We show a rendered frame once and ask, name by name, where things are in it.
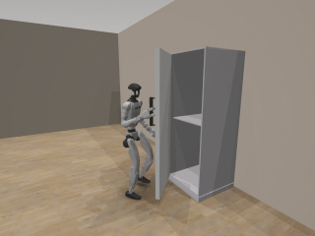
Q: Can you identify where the robot left forearm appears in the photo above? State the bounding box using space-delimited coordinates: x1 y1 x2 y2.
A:
139 120 152 132

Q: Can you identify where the left robot hand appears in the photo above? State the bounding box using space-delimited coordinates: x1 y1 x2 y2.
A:
150 129 156 138

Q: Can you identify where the left robot shin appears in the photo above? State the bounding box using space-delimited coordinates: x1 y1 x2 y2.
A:
139 161 153 178

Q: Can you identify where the fridge door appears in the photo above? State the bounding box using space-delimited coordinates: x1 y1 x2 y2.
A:
155 47 171 200

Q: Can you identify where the handle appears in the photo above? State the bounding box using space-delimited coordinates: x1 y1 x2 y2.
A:
150 97 155 126

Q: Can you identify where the robot right forearm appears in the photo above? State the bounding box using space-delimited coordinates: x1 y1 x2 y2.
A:
121 114 144 127

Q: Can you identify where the right robot hand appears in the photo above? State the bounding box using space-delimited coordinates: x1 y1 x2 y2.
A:
141 107 156 119

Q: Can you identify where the robot left foot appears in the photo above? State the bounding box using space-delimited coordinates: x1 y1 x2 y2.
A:
138 175 151 184

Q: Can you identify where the robot right upper arm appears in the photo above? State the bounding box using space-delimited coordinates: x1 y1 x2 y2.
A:
121 102 131 128

